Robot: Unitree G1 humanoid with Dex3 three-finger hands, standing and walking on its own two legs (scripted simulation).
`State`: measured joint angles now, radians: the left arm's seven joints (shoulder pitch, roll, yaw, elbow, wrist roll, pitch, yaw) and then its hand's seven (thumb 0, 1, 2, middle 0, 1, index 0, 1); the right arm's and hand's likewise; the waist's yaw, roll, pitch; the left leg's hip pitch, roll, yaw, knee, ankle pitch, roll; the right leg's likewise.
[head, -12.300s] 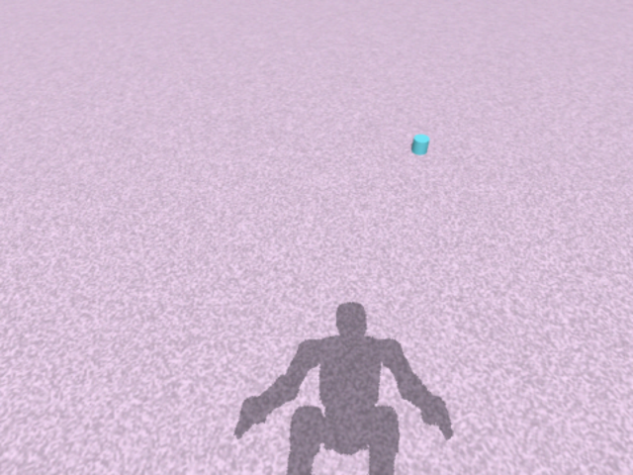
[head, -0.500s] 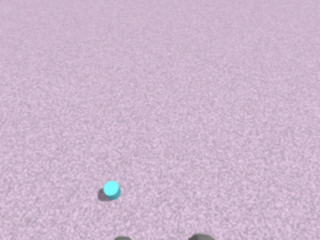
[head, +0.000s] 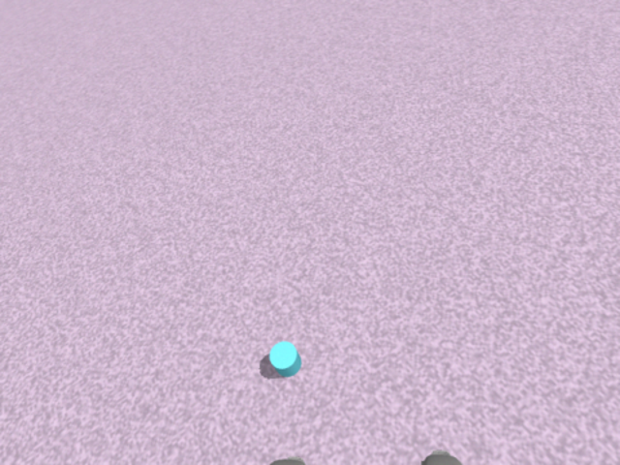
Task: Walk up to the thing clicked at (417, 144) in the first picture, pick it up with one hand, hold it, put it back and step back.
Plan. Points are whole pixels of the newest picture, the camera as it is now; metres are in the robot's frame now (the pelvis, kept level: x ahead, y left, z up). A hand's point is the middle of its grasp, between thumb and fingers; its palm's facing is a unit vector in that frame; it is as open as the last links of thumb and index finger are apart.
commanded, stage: walk up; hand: left
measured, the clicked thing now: (285, 359) +0.50 +0.23 -0.69
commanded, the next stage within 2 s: stand in 0.36 s
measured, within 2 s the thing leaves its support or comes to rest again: neither
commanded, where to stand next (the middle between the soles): +0.15 +0.00 m, yaw -5 degrees
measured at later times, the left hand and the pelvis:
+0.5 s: hand out of the picture +0.05 +0.26 -0.13, palm faces -0.07 -0.93 -0.37, open 7.3 cm; pelvis -0.01 +0.00 +0.02, yaw -1 degrees
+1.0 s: hand out of the picture +0.10 +0.26 -0.10, palm faces -0.05 -0.94 -0.33, open 7.3 cm; pelvis -0.02 +0.01 +0.05, yaw -2 degrees
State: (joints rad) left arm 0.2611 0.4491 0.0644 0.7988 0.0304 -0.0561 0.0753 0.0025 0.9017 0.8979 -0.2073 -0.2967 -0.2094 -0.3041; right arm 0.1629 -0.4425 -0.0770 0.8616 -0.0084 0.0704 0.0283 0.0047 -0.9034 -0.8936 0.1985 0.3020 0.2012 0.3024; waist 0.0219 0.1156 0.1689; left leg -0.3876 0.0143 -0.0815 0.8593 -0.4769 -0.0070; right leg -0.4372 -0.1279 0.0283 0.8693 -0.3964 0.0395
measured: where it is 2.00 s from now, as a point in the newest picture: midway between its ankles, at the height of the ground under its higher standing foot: outside the picture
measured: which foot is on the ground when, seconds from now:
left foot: down 0.00-1.00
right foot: down 0.00-0.04, up 0.06-0.28, down 0.30-1.00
